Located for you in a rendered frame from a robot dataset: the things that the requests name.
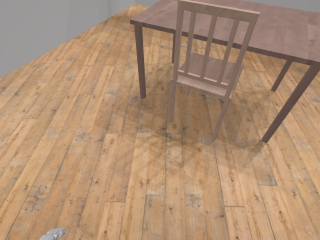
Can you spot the robot left hand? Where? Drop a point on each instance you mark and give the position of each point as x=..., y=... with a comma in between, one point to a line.
x=54, y=234

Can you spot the chair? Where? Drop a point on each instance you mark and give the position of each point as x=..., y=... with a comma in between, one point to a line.
x=201, y=73

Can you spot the table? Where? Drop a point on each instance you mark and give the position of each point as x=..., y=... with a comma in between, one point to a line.
x=281, y=32

